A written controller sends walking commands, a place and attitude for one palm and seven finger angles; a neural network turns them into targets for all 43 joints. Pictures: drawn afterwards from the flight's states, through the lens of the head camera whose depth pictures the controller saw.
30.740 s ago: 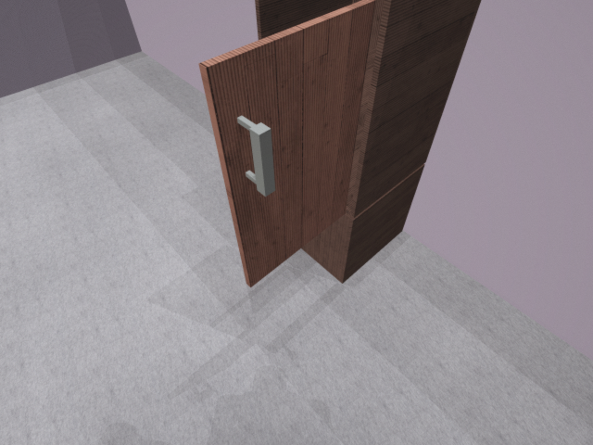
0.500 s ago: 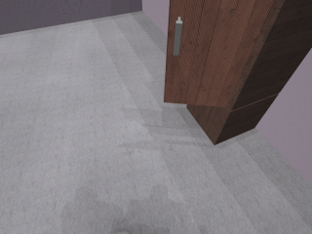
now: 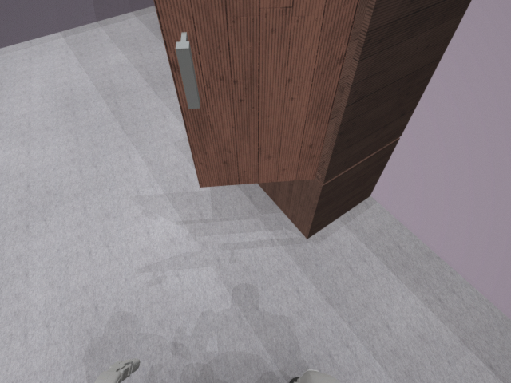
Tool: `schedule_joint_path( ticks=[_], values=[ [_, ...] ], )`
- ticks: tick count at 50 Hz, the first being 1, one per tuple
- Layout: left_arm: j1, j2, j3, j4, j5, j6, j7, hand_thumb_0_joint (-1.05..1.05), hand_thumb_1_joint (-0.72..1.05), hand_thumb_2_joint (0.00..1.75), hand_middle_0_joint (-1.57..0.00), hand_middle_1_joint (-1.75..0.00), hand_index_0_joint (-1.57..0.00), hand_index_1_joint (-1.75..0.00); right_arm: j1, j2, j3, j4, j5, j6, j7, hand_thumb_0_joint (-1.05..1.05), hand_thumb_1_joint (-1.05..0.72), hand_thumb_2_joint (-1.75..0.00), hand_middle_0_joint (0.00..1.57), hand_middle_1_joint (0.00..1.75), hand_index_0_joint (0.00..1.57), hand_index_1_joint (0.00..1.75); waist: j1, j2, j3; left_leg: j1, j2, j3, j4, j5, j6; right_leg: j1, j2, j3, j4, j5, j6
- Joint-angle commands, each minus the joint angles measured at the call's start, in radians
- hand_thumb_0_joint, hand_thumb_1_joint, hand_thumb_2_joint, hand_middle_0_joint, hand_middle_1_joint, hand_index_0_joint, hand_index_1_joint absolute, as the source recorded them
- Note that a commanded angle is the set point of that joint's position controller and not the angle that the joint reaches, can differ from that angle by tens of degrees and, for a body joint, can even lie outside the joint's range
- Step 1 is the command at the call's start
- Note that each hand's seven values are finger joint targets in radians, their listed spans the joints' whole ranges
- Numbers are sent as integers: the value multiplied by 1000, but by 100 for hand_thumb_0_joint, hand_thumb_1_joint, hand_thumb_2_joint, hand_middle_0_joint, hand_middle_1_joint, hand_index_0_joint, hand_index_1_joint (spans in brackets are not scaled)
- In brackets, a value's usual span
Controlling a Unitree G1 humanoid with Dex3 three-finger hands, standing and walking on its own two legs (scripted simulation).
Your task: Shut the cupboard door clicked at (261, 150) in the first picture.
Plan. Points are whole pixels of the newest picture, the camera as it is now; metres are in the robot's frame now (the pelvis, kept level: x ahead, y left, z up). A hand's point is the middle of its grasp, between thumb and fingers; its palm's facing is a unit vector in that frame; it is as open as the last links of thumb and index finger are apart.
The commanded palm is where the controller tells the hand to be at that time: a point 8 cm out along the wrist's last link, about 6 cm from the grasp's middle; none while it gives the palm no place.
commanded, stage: take the last steps up to it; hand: left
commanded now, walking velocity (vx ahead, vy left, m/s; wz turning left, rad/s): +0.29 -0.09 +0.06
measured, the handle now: (189, 71) +0.67 +0.14 +0.10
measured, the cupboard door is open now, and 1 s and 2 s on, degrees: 60 60 60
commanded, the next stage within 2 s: come to a stop and stand still in 0.30 s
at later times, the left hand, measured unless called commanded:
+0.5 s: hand (181, 352) +0.19 +0.14 -0.16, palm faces +0.09 -0.99 -0.14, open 7.3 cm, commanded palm none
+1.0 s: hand (180, 308) +0.27 +0.16 -0.17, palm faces +0.09 -0.97 -0.22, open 7.4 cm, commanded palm none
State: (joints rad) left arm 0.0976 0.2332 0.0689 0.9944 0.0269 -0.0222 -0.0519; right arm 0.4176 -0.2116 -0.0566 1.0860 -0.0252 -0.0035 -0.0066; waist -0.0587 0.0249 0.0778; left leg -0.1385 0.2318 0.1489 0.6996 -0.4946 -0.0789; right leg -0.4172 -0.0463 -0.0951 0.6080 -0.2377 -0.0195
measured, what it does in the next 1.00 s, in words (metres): walks ahead: left foot, then right foot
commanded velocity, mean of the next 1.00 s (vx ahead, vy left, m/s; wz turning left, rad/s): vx -0.04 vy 0.01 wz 0.02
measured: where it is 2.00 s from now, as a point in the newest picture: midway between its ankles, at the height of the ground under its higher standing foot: (270, 376)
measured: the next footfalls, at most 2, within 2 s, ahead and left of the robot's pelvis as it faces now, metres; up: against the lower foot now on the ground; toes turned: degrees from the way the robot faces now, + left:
left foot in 0.32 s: +0.23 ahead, +0.07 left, +0.00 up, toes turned +11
right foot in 0.62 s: +0.30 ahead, -0.12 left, +0.00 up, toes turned +4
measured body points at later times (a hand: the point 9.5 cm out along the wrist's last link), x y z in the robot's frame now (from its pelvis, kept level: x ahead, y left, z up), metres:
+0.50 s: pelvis +0.18 -0.03 +0.02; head +0.21 +0.00 +0.47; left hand +0.19 +0.20 -0.15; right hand +0.26 -0.26 -0.12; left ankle +0.19 +0.06 -0.72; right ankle +0.16 -0.17 -0.66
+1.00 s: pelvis +0.21 -0.04 +0.01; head +0.25 -0.02 +0.45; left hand +0.27 +0.21 -0.15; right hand +0.32 -0.30 -0.13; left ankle +0.19 +0.07 -0.72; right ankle +0.25 -0.20 -0.72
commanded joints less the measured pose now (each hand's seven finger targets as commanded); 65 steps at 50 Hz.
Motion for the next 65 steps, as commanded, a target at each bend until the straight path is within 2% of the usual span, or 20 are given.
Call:
schedule_joint_path(
  ticks=[1,5,14,15,16,17,20,22,25,30,33,36,46,47,49,51,55,57,60,65],
  values=[
    [306,201,35,63,-9,-17,49,0,90,90,-20,-30,-20,-30,-153,-85,-12,-140,19,-37,-8,0,-90,-90,20,30,20,30,152,-296,-178,-573,-109,-129,618,-36,70,535,-315,445,-334,111,-196],
    [126,68,-8,26,-1,-33,61,0,90,90,-20,-30,-20,-30,-94,-30,-2,-96,-5,-9,5,0,-90,-90,20,30,20,30,26,-146,-98,-384,-82,-93,391,108,51,252,-214,126,-351,219,-155],
    [143,69,-11,70,-16,-33,61,0,90,90,-20,-30,-20,-30,-63,-47,3,-93,-5,-34,12,0,-90,-90,20,30,20,30,-28,-39,-64,-39,-158,-39,-180,366,70,183,-157,84,-215,149,-126],
    [173,43,-14,63,-17,-29,58,0,90,90,-20,-30,-20,-30,9,-100,-6,-73,-11,-44,7,0,-90,-90,20,30,20,30,-41,84,-113,98,-78,-172,-248,439,113,105,-81,40,-35,115,-78],
    [213,2,-21,48,-21,-25,54,0,90,90,-20,-30,-20,-30,75,-194,-27,-63,-25,-43,-4,0,-90,-90,20,30,20,30,-50,262,-143,226,141,-456,-331,497,222,-70,23,-41,202,-155,-22],
    [172,37,-26,22,-10,-21,55,0,90,90,-20,-30,-20,-30,97,-217,-29,-60,-20,-31,-18,0,-90,-90,20,30,20,30,-68,268,-139,219,228,-581,-418,492,282,-145,53,17,421,-368,-10],
    [133,31,-16,28,-5,-12,47,0,90,90,-20,-30,-20,-30,-53,-135,-3,-108,-8,-36,-27,0,-90,-90,20,30,20,30,10,108,-55,21,159,-407,-444,498,264,-162,-42,114,542,-209,12],
    [174,-21,-27,50,-10,5,52,0,90,90,-20,-30,-20,-30,-121,-84,20,-110,-2,-47,-35,0,-90,-90,20,30,20,30,58,87,-81,-21,74,-205,-402,819,218,-37,-48,107,373,-129,39],
    [204,-35,-36,63,-14,27,70,0,90,90,-20,-30,-20,-30,-162,-92,17,-98,6,-33,-41,0,-90,-90,20,30,20,30,66,91,-125,-13,37,-118,-337,997,206,121,-11,47,107,-75,53],
    [224,60,-9,34,0,37,75,0,90,90,-20,-30,-20,-30,-198,-121,-22,-102,14,17,-32,0,-90,-90,20,30,20,30,86,66,-79,-80,-35,-94,-210,681,127,198,-26,74,-73,312,22],
    [210,173,11,13,6,24,80,0,90,90,-20,-30,-20,-30,-132,-41,-26,-117,23,48,-18,0,-90,-90,20,30,20,30,67,-212,-104,-196,-240,-21,129,15,44,222,-326,351,-199,759,-161],
    [177,153,17,4,2,26,100,0,90,90,-20,-30,-20,-30,-193,-66,-25,-130,25,54,-25,0,-90,-90,20,30,20,30,92,-249,-162,-362,-232,-181,465,-125,44,367,-340,333,-160,962,-224],
    [91,161,26,-46,1,38,98,0,90,90,-20,-30,-20,-30,-136,-60,-7,-127,22,40,-6,0,-90,-90,20,30,20,30,45,-225,-188,-86,-234,-101,-188,219,29,262,-226,211,-118,533,-103],
    [93,135,20,-48,-8,43,96,0,90,90,-20,-30,-20,-30,-110,-84,-8,-117,18,32,-4,0,-90,-90,20,30,20,30,34,-153,-185,23,-195,-123,-303,351,38,173,-182,185,-72,355,-57],
    [135,100,-13,-167,-11,43,97,0,90,90,-20,-30,-20,-30,-222,-205,-45,-262,-13,-7,-6,0,-90,-90,20,30,20,30,61,263,-236,1,-10,-263,-312,595,130,96,-9,42,124,-210,22],
    [133,87,-26,-170,-2,59,98,0,90,90,-20,-30,-20,-30,-252,-180,-44,-298,-10,7,-11,0,-90,-90,20,30,20,30,49,297,-182,-66,-8,-282,-283,616,192,32,15,58,200,-229,14],
    [234,79,-27,-151,4,39,90,0,90,90,-20,-30,-20,-30,-295,-119,-20,-332,-3,12,-15,0,-90,-90,20,30,20,30,105,21,-24,-247,-85,-211,-164,439,148,90,9,97,-9,-14,1],
    [209,128,-26,-171,6,26,93,0,90,90,-20,-30,-20,-30,-215,-79,-15,-328,10,4,-15,0,-90,-90,20,30,20,30,44,-31,-71,-194,-179,-166,-103,275,112,51,-102,260,-95,95,-62],
    [144,130,-26,-187,-1,23,99,0,90,90,-20,-30,-20,-30,-161,-71,-12,-299,3,5,-10,0,-90,-90,20,30,20,30,15,-172,-97,-122,-194,-159,-111,231,116,2,-98,258,-120,-6,-60],
    [213,76,-38,-163,-5,30,99,0,90,90,-20,-30,-20,-30,-202,-122,-14,-267,3,-20,-12,0,-90,-90,20,30,20,30,70,31,-93,-144,-66,-263,-301,415,164,96,6,94,-4,6,8]
  ],
)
